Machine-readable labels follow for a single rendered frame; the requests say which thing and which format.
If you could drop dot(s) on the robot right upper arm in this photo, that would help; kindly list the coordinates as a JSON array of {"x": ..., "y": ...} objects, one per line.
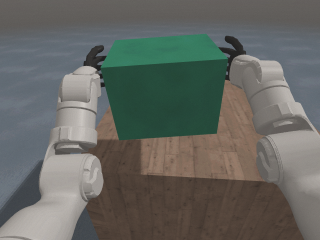
[{"x": 291, "y": 160}]

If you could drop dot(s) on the carton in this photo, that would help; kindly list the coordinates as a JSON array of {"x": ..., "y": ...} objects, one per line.
[{"x": 167, "y": 86}]

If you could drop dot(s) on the right robot hand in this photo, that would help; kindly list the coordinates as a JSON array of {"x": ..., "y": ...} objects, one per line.
[{"x": 233, "y": 53}]

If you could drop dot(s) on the pedestal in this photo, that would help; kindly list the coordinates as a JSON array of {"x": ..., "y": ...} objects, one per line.
[{"x": 194, "y": 187}]

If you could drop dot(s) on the robot right forearm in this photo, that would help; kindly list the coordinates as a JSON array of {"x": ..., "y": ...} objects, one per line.
[{"x": 273, "y": 106}]

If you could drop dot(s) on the robot left forearm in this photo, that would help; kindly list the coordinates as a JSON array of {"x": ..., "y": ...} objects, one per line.
[{"x": 76, "y": 112}]

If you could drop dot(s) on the left robot hand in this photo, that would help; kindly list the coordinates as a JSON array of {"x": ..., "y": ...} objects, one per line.
[{"x": 92, "y": 60}]

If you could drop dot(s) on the robot left upper arm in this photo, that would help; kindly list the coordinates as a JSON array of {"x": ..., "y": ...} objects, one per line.
[{"x": 67, "y": 183}]

